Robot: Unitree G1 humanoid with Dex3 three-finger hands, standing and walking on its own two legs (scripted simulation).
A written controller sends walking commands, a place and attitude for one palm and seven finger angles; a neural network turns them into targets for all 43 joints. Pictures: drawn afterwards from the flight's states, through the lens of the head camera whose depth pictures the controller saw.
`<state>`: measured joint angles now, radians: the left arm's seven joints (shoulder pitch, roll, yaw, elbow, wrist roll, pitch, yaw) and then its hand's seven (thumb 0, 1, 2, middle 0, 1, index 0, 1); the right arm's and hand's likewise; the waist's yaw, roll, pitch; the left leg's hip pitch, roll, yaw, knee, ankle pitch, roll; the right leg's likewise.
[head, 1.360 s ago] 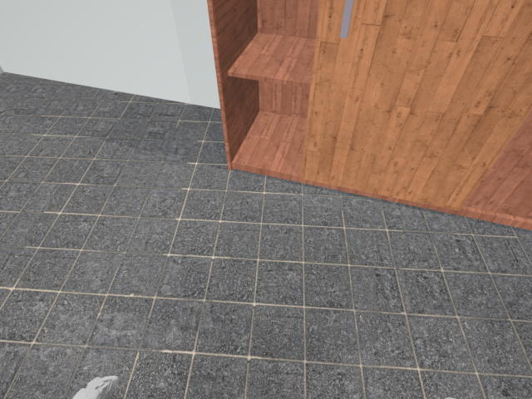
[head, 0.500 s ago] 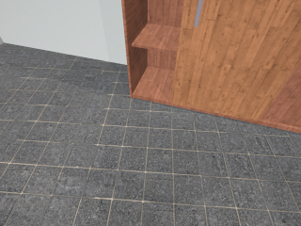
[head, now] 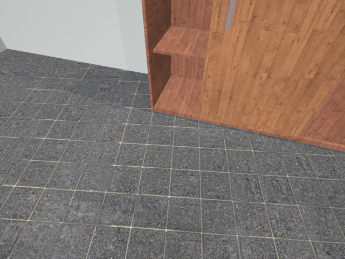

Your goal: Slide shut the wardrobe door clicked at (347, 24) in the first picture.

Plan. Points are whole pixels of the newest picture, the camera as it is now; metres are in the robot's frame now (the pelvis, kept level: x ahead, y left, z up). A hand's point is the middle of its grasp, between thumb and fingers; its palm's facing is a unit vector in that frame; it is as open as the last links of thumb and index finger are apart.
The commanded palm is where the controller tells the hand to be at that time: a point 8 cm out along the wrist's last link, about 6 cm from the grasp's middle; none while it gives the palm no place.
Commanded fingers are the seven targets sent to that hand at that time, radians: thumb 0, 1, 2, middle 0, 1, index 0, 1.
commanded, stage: look at it before walking up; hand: right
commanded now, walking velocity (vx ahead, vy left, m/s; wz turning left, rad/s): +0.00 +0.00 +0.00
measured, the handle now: out of the picture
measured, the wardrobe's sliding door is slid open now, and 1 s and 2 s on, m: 0.39 0.39 0.39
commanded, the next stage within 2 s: walk to a spot facing it in 0.18 s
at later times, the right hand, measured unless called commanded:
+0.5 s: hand out of the picture +0.05 -0.22 -0.18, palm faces -0.04 +0.97 -0.25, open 7.4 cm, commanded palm none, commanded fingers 0.00 -0.90 -0.90 0.20 0.30 0.20 0.30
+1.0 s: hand out of the picture +0.10 -0.21 -0.20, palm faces -0.06 +0.99 -0.12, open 7.4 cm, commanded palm none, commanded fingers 0.00 -0.90 -0.90 0.20 0.30 0.20 0.30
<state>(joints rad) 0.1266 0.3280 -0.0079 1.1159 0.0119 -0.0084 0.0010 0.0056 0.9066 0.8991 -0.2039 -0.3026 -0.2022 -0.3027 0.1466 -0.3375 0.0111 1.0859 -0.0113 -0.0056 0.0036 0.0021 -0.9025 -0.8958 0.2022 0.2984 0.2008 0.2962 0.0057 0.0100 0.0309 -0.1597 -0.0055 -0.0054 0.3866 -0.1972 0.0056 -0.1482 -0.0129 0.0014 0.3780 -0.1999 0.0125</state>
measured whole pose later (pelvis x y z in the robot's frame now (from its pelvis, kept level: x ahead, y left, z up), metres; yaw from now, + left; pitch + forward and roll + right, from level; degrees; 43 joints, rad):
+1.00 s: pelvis +0.21 -0.04 -0.04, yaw +9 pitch +0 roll +2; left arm 0.09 0.17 0.03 0.94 0.01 -0.09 -0.01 0.01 0.91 0.90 -0.20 -0.30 -0.20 -0.30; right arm 0.53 -0.14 -0.04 1.18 -0.02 -0.04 -0.01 0.00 -0.90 -0.90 0.20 0.30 0.20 0.30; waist -0.01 0.04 0.05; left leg -0.02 -0.01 -0.13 0.63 -0.54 0.00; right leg -0.49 -0.06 -0.10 0.72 -0.21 -0.02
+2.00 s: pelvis +0.60 +0.04 -0.02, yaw +21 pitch -1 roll +3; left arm 0.21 0.16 0.03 1.00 0.02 0.00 0.00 0.00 0.93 0.90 -0.20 -0.30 -0.20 -0.30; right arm 0.20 -0.18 -0.04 0.99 -0.02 -0.02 -0.02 0.00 -0.91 -0.90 0.20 0.30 0.20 0.30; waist 0.02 0.01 0.04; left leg -0.14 0.01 0.21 0.58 -0.40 0.01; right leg -0.40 -0.08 -0.09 0.68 -0.23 0.01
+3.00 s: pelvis +0.60 +0.08 -0.01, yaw -10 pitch +1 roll +0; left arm 0.12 0.24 0.05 0.94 0.01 0.06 -0.01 0.01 0.91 0.90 -0.20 -0.30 -0.20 -0.30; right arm 0.27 -0.21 -0.04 0.94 -0.02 0.02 -0.01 0.00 -0.90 -0.90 0.20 0.30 0.20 0.30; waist -0.03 0.02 0.09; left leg -0.25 0.13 0.22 0.58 -0.32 -0.01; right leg -0.24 -0.01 -0.05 0.59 -0.33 0.03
